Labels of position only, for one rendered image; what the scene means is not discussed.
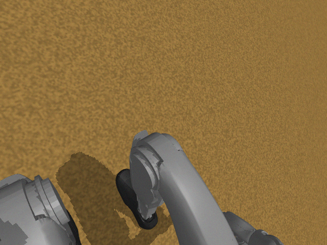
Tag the left robot foot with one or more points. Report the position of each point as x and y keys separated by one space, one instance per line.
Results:
x=74 y=229

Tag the right robot arm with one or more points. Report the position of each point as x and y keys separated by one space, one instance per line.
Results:
x=261 y=237

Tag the right robot hand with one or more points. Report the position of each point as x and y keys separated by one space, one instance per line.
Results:
x=241 y=229

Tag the right robot foot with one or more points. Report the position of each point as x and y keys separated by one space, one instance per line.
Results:
x=124 y=186

